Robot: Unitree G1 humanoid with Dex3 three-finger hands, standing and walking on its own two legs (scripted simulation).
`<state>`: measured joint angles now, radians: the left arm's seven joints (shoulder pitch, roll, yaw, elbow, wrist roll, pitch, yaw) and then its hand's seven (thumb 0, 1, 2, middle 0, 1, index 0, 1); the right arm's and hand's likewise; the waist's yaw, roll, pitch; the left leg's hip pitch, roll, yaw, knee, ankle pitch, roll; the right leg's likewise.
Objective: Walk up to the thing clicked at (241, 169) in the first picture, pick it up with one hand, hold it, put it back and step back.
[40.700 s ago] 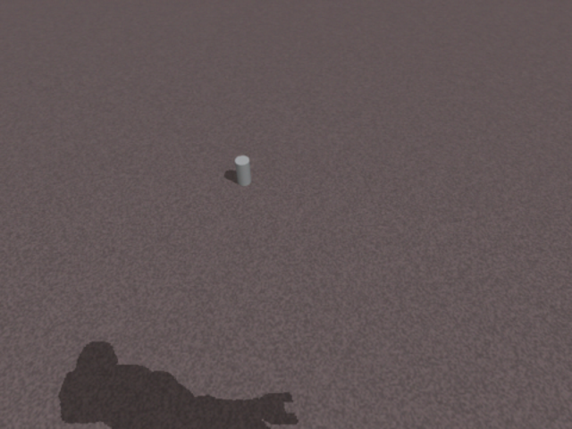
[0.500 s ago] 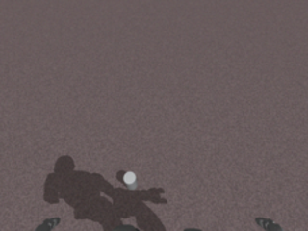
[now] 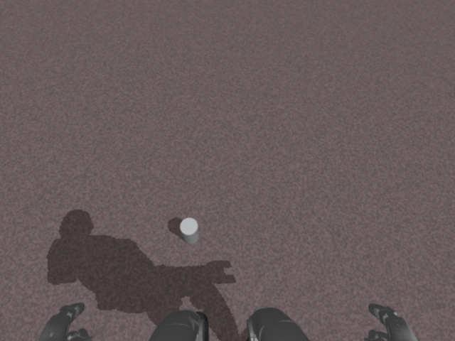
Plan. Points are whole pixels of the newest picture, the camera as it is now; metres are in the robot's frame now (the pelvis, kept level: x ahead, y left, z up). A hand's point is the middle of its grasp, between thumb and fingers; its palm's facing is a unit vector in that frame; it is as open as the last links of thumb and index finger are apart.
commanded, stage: step back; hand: left
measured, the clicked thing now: (190, 231) +0.48 +0.13 -0.69
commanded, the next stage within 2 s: none
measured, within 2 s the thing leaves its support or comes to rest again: neither
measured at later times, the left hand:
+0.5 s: hand out of the picture +0.00 +0.27 -0.15, palm faces +0.05 -0.93 -0.36, open 7.4 cm
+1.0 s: hand out of the picture -0.21 +0.24 -0.14, palm faces -0.02 -0.91 -0.40, open 7.4 cm
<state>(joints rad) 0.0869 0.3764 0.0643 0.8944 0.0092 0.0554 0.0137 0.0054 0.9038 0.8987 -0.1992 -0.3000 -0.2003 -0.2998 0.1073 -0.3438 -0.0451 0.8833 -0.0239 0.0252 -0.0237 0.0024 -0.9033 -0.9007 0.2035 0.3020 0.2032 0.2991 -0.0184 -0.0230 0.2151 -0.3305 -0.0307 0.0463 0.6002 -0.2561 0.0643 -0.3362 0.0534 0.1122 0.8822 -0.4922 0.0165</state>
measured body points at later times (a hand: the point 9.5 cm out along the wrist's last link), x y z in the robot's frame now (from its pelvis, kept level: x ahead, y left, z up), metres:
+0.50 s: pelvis -0.13 +0.01 -0.01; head -0.06 +0.03 +0.44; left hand +0.00 +0.32 -0.13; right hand -0.01 -0.30 -0.12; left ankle -0.14 +0.12 -0.73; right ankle -0.04 -0.12 -0.72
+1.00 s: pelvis -0.28 -0.03 +0.00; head -0.24 -0.05 +0.44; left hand -0.21 +0.29 -0.11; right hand -0.16 -0.34 -0.12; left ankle -0.20 +0.11 -0.68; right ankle -0.28 -0.15 -0.73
